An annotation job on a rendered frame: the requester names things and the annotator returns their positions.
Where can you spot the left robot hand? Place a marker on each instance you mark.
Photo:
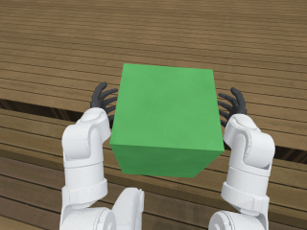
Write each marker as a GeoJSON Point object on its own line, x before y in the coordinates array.
{"type": "Point", "coordinates": [99, 102]}

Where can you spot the carton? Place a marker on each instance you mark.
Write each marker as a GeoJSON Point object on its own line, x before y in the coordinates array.
{"type": "Point", "coordinates": [166, 121]}

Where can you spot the robot left forearm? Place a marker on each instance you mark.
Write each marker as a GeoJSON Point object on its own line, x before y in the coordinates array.
{"type": "Point", "coordinates": [82, 146]}

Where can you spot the left robot upper arm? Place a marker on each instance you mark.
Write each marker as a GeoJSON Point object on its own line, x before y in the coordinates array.
{"type": "Point", "coordinates": [96, 218]}

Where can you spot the robot left thigh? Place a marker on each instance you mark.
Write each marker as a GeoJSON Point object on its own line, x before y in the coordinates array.
{"type": "Point", "coordinates": [128, 204]}

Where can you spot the right robot upper arm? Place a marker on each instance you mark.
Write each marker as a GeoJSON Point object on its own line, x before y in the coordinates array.
{"type": "Point", "coordinates": [225, 220]}

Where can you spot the right robot hand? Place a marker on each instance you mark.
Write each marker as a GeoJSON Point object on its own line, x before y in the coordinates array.
{"type": "Point", "coordinates": [238, 105]}

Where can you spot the robot right forearm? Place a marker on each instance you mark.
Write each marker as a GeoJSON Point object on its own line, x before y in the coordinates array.
{"type": "Point", "coordinates": [250, 165]}

